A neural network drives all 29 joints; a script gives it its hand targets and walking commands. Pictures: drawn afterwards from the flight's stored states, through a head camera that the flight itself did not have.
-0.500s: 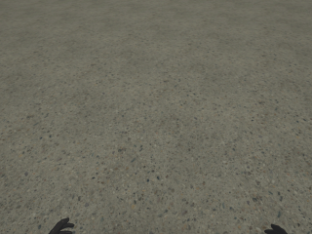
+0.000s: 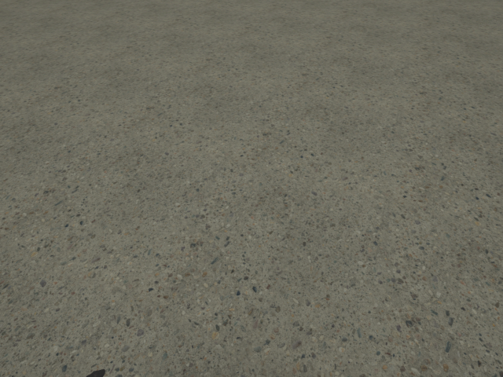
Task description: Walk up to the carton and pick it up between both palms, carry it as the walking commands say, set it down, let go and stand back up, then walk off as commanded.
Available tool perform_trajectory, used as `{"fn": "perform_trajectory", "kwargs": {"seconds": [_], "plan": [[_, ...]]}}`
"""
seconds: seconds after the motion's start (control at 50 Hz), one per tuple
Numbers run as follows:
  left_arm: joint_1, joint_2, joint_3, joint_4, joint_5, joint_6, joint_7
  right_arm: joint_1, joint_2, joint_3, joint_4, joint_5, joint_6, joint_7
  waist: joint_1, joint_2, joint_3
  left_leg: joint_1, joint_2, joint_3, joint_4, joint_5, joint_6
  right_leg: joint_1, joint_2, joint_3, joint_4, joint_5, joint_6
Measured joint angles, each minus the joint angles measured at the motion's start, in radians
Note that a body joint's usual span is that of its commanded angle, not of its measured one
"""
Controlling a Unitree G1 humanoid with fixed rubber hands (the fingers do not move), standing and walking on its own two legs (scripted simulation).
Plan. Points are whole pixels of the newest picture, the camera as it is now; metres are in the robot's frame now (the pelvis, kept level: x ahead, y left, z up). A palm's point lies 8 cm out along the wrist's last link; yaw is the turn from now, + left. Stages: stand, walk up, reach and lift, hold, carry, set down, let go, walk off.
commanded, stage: stand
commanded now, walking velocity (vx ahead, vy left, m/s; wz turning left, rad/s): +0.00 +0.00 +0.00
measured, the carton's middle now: out of the picture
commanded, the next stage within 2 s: walk up in 0.50 s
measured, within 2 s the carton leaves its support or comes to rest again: neither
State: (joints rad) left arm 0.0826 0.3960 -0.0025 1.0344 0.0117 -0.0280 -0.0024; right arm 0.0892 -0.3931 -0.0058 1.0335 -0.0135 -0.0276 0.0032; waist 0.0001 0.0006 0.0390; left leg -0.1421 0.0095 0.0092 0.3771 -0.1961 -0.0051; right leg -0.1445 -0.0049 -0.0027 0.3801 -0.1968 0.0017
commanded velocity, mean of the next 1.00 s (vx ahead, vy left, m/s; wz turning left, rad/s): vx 0.00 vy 0.00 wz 0.00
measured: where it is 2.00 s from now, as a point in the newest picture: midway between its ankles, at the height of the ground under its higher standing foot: outside the picture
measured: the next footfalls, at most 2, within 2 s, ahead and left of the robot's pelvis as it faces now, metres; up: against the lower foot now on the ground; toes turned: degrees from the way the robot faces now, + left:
left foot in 0.98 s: +0.05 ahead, +0.23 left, +0.00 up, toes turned +24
right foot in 1.16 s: +0.10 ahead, +0.00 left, +0.00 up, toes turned +31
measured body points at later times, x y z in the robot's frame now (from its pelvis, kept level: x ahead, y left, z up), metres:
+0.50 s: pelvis +0.00 +0.00 +0.00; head +0.01 +0.00 +0.45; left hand +0.12 +0.32 -0.11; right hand +0.11 -0.32 -0.11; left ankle +0.01 +0.12 -0.75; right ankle +0.01 -0.12 -0.75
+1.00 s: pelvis -0.01 +0.05 -0.03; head +0.02 +0.08 +0.42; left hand +0.04 +0.44 -0.11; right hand +0.24 -0.24 -0.09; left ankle +0.01 +0.22 -0.75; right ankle +0.01 -0.11 -0.74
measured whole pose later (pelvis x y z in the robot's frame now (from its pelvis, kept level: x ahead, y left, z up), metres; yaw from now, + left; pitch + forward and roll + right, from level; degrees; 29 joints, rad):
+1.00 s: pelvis -0.01 +0.05 -0.03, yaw +21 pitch +2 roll -2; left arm 0.05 0.50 0.12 0.85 0.04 -0.01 -0.01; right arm 0.15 -0.49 -0.10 0.72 -0.07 0.04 0.14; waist -0.06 -0.01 0.04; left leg -0.50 0.09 -0.02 0.67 -0.20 0.00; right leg -0.30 -0.20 -0.26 0.73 -0.45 0.03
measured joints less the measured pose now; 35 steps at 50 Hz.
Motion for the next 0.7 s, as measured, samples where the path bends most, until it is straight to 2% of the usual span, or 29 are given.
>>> {"fn": "perform_trajectory", "kwargs": {"seconds": [0.68,0.7], "plan": [[-0.003,0.001,0.004,0.024,-0.002,0.007,0.004,-0.007,-0.003,-0.002,0.026,0.002,0.007,-0.004,0.0,-0.001,0.002,0.024,0.0,-0.001,-0.037,0.01,-0.001,0.025,0.0,-0.001,-0.038,0.009,0.0],[-0.007,0.004,0.009,0.013,-0.001,0.012,0.0,0.003,-0.005,-0.011,0.002,-0.006,0.019,0.009,-0.01,-0.001,-0.002,0.0,-0.004,-0.013,-0.017,0.006,0.002,0.009,-0.004,-0.013,-0.021,0.003,-0.001]]}}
